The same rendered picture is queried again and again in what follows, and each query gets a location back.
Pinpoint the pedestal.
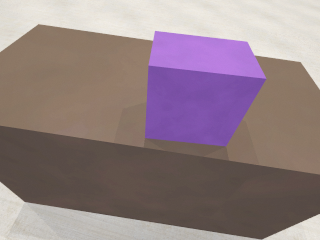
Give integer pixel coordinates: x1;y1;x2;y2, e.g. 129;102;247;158
0;24;320;240

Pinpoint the carton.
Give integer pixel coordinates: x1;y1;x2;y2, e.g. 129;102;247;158
145;31;267;147

